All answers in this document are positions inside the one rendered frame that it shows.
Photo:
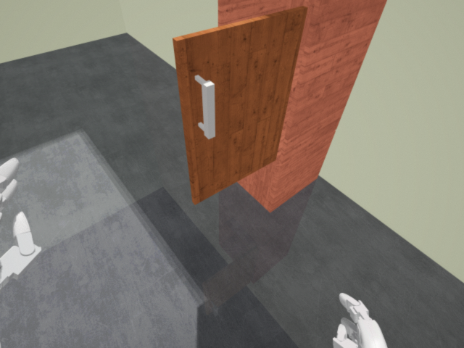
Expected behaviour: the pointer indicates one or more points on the robot right hand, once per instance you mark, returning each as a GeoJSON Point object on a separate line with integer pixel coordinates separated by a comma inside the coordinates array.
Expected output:
{"type": "Point", "coordinates": [366, 334]}

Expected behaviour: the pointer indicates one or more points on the cupboard door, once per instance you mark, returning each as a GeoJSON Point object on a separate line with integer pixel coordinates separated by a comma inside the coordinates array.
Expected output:
{"type": "Point", "coordinates": [252, 64]}

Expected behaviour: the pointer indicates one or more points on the handle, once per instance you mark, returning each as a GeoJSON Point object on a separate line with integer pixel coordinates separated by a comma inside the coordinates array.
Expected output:
{"type": "Point", "coordinates": [208, 102]}

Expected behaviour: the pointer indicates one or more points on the robot left hand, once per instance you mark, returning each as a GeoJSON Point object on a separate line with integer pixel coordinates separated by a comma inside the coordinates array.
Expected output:
{"type": "Point", "coordinates": [20, 257]}

